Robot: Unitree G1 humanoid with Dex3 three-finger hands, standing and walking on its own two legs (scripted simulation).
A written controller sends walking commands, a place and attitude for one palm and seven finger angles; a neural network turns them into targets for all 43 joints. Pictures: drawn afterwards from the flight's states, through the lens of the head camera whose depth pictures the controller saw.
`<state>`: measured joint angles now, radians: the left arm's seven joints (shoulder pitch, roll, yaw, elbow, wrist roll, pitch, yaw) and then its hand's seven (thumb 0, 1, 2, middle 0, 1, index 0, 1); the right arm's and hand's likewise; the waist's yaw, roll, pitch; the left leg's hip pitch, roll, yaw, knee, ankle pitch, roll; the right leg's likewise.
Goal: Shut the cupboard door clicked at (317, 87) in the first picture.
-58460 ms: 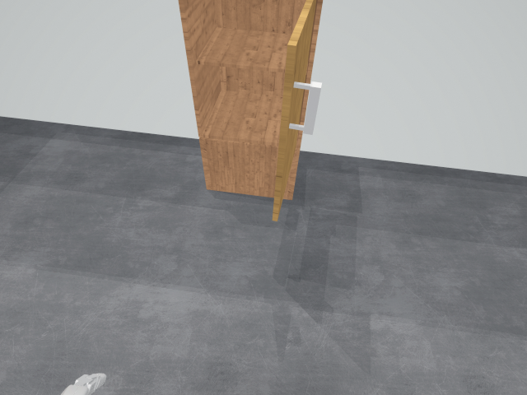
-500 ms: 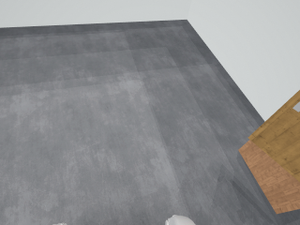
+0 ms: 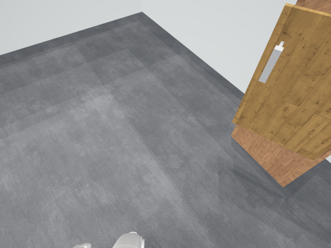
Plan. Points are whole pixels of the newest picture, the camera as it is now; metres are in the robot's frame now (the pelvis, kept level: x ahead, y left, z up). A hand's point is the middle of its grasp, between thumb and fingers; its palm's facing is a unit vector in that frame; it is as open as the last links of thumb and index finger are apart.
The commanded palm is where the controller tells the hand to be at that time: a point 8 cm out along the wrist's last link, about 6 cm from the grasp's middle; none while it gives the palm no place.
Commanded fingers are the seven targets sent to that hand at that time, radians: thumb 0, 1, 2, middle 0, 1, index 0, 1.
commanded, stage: turn to face it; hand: left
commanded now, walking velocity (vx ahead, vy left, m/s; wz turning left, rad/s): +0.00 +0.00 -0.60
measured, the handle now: (272, 62) +0.71 -0.34 +0.02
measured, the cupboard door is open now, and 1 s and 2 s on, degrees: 23 23 23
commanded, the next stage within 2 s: take the last steps up to it in 0.92 s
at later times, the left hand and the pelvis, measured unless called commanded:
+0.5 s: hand (99, 225) +0.19 +0.20 -0.16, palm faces -0.30 -0.92 -0.25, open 7.3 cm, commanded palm none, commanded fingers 0.00 0.90 0.90 -0.20 -0.30 -0.20 -0.30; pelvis +0.02 +0.02 -0.01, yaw -19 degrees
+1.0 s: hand (119, 227) +0.19 +0.15 -0.19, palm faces -0.43 -0.89 -0.17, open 7.3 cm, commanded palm none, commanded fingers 0.00 0.90 0.90 -0.20 -0.30 -0.20 -0.30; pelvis +0.05 +0.02 -0.01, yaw -28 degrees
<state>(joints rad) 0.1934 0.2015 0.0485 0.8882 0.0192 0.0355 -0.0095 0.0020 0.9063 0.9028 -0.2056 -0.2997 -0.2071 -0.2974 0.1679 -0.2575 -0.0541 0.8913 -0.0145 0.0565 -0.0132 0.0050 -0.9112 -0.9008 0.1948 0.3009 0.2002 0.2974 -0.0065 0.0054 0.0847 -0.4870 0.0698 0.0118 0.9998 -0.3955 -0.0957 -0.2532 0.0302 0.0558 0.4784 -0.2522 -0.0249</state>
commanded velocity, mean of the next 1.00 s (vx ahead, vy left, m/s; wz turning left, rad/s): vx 0.00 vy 0.00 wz -0.42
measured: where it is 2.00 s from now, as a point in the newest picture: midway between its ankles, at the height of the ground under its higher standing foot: outside the picture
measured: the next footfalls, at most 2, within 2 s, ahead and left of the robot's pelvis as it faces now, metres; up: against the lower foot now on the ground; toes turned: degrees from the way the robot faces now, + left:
left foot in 0.14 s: +0.07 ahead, +0.14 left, +0.00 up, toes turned -4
right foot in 0.56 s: +0.02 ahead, -0.11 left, +0.00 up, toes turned -25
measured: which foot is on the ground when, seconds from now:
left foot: up 0.00-0.12, down 0.14-0.56, up 0.58-0.96, down 0.98-1.00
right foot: down 0.00-0.14, up 0.16-0.54, down 0.56-0.98, up 1.00-1.00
